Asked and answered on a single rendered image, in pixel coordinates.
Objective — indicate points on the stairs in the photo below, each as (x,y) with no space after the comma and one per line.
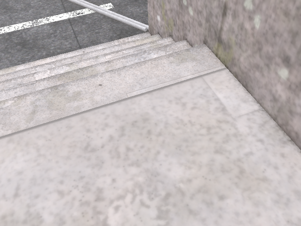
(55,70)

